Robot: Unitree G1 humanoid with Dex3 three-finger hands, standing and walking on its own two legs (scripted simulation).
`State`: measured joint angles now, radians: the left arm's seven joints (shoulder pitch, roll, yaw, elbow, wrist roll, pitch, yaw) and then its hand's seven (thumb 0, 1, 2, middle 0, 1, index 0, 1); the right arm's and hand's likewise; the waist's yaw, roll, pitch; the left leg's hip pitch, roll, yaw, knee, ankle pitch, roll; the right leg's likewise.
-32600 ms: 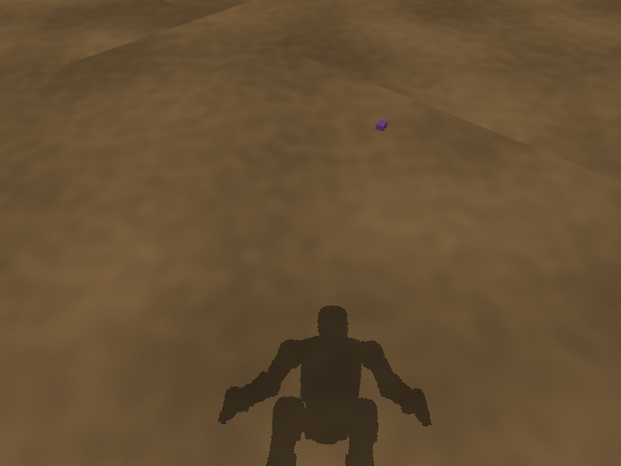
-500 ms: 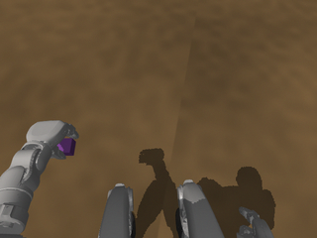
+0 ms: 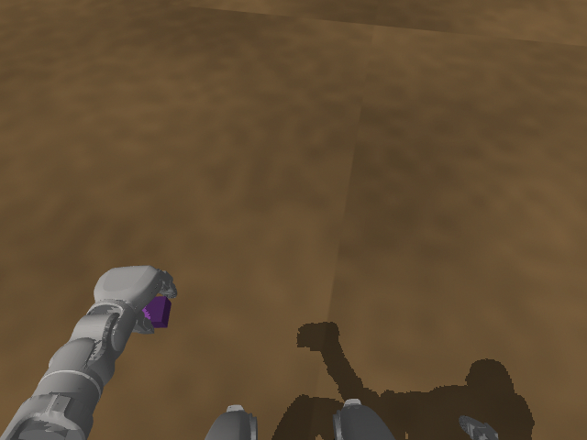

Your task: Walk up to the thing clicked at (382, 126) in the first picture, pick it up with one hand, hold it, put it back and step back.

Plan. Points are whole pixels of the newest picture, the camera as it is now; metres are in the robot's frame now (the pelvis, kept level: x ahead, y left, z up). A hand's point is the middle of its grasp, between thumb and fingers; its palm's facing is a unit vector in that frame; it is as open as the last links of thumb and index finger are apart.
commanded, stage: lift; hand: left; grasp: from above
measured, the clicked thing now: (147, 312) +0.35 +0.24 -0.11
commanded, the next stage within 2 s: hold in 0.18 s
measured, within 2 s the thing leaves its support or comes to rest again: neither
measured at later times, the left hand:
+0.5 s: hand (132, 287) +0.35 +0.23 -0.01, palm faces -0.46 -0.04 -0.88, open 7.2 cm
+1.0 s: hand (130, 286) +0.33 +0.22 +0.02, palm faces -0.46 -0.03 -0.89, open 7.1 cm
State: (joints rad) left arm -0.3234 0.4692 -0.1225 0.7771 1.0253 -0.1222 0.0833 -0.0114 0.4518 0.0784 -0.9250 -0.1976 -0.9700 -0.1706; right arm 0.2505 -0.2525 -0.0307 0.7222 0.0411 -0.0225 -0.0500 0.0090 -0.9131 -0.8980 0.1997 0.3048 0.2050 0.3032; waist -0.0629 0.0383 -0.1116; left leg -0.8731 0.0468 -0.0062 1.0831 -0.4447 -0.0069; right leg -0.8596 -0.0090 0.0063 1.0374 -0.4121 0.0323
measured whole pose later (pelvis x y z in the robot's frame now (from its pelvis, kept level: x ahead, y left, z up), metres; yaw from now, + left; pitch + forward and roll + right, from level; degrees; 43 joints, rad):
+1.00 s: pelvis +0.04 +0.00 +0.06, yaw -1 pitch +5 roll +0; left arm -0.22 0.44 -0.16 0.62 1.01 -0.11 -0.05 -0.01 0.44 0.08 -0.94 -0.18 -0.99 -0.14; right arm 0.22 -0.26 -0.04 0.68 0.05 0.05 -0.06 0.01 -0.90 -0.89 0.20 0.30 0.20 0.30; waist -0.01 0.04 -0.07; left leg -0.45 0.03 0.03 0.70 -0.34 -0.01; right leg -0.47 -0.02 0.03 0.70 -0.32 0.03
